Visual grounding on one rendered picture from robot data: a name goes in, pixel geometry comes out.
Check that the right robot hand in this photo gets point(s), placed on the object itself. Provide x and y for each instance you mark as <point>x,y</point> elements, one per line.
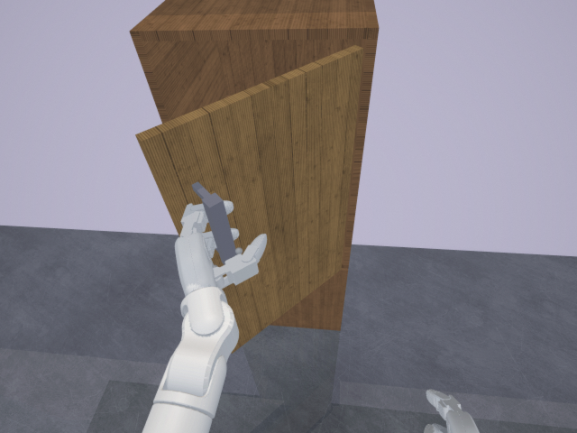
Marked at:
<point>450,410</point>

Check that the left robot hand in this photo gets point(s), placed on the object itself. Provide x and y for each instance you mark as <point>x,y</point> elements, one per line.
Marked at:
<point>194,250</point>

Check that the handle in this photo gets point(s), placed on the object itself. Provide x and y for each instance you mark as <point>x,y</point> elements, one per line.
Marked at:
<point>218,221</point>

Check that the cupboard door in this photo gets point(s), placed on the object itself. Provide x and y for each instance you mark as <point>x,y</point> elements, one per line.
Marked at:
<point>282,152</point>

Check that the left robot forearm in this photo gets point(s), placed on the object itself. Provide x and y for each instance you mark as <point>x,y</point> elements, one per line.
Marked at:
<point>191,386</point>

